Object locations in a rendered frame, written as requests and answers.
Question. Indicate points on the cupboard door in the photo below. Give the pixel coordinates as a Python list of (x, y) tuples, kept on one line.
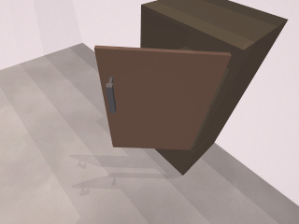
[(162, 95)]

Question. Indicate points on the handle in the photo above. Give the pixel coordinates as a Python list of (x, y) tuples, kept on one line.
[(111, 96)]

